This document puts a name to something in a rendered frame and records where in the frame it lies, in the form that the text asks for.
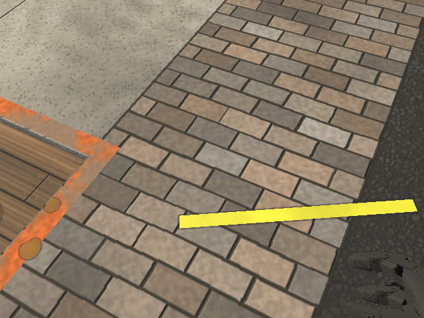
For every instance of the right robot hand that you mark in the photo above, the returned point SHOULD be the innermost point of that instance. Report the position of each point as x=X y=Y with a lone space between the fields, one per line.
x=405 y=301

